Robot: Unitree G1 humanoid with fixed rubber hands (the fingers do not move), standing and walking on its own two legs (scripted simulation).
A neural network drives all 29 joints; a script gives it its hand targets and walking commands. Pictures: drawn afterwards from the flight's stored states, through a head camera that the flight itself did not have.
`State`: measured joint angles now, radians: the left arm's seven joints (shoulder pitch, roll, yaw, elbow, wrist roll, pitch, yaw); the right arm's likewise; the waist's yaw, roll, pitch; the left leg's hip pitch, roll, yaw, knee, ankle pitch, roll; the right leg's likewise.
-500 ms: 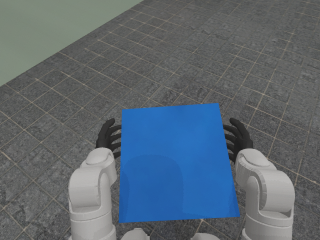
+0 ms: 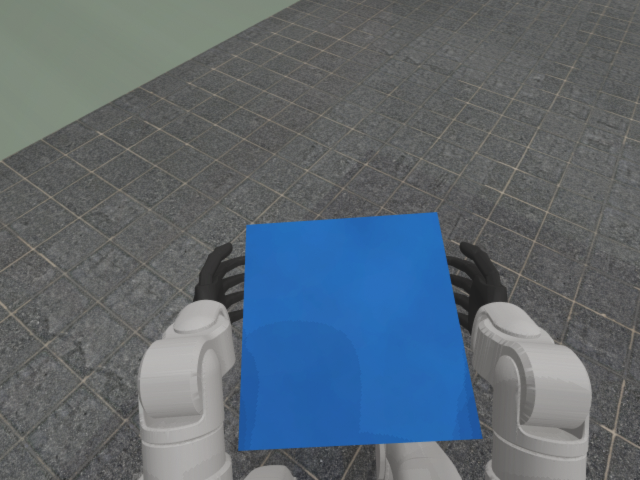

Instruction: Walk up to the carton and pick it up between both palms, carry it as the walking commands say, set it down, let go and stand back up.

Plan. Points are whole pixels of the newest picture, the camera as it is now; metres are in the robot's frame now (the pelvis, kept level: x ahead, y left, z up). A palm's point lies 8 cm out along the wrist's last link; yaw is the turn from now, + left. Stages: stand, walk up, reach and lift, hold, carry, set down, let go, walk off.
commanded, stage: carry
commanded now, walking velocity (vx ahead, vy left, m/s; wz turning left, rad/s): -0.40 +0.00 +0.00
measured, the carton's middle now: (347, 341) +0.26 +0.00 +0.02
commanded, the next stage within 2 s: none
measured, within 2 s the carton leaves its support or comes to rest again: neither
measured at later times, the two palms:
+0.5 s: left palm out of the picture +0.04 +0.15 +0.09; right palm out of the picture +0.02 -0.14 +0.09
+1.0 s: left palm out of the picture -0.20 +0.16 +0.09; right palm out of the picture -0.22 -0.13 +0.08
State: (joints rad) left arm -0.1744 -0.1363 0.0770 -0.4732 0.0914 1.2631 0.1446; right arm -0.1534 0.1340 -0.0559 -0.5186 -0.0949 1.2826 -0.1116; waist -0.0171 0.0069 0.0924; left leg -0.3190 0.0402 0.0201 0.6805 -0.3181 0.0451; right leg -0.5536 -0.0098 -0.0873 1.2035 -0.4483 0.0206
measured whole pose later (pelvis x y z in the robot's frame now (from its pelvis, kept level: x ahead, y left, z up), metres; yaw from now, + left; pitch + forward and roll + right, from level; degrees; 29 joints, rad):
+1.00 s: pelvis -0.47 +0.03 -0.01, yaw -2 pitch -2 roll -1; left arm -0.19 -0.14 0.07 -0.47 0.09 1.26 0.14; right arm -0.13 0.13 -0.05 -0.53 -0.09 1.26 -0.11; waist -0.02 0.02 0.11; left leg -0.59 0.04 0.07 1.15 -0.38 0.04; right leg -0.38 -0.02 -0.08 0.63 -0.21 -0.03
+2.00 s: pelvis -0.94 +0.12 +0.00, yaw -2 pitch -2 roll -4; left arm -0.19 -0.14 0.08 -0.47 0.09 1.28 0.14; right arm -0.14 0.13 -0.05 -0.54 -0.09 1.29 -0.12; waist -0.01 0.00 0.06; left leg -0.36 0.05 0.07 0.62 -0.24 0.06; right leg -0.56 -0.02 -0.08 1.22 -0.44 0.03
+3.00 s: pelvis -1.37 +0.06 -0.01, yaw -7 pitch +1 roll -2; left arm -0.21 -0.14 0.08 -0.48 0.09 1.28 0.15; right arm -0.14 0.13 -0.06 -0.54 -0.09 1.26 -0.12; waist -0.01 0.01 0.09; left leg -0.57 0.15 0.08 0.66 -0.24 0.00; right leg -0.40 0.02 -0.10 0.61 -0.19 -0.03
